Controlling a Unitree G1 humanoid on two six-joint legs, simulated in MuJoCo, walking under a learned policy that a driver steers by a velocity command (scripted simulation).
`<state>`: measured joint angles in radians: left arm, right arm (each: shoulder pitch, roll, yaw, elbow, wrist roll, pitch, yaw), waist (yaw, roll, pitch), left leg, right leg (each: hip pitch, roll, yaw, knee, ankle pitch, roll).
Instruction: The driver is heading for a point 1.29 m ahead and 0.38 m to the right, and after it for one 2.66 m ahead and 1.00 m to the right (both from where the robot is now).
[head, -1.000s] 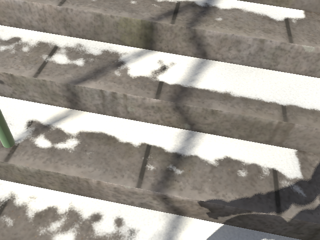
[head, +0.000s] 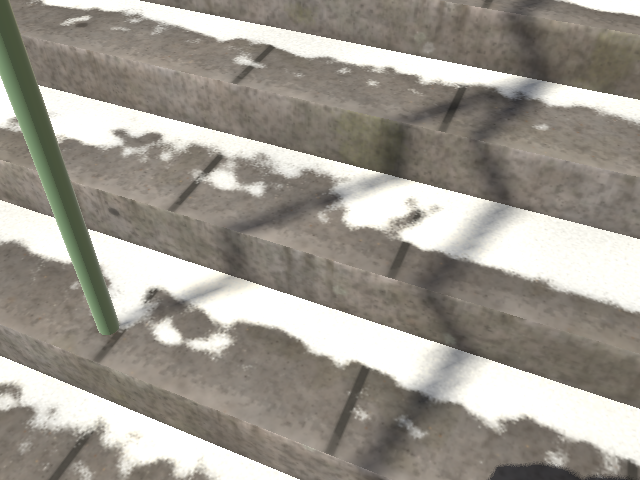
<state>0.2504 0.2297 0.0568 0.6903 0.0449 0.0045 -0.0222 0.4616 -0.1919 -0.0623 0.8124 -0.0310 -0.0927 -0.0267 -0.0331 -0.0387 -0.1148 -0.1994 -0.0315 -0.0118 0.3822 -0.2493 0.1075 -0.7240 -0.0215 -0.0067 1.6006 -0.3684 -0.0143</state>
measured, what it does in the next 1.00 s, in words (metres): climbs: right foot 0.14 m higher, then left foot 0.14 m higher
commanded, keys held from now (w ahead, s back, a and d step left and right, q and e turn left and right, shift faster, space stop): w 1.00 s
